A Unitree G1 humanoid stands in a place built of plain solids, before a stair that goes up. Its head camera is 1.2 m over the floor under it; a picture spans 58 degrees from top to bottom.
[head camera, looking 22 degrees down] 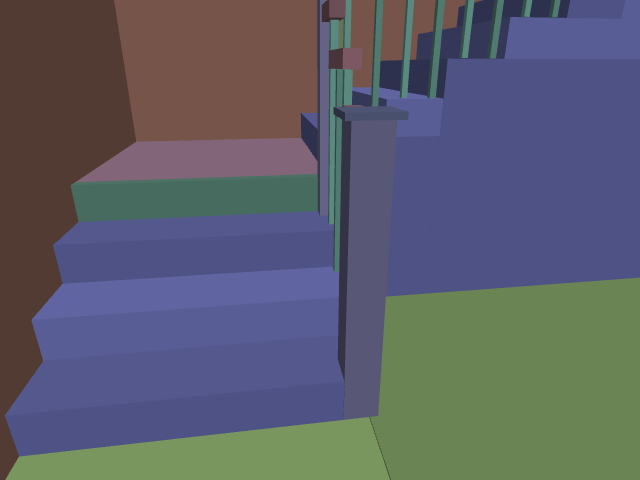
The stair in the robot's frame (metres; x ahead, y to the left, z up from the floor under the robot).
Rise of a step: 0.18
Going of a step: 0.28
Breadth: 1.19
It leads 8 degrees to the left of straight ahead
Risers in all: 4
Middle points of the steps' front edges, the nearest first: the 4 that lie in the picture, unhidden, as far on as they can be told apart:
1.14 0.41 0.18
1.42 0.45 0.35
1.70 0.49 0.53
1.97 0.53 0.70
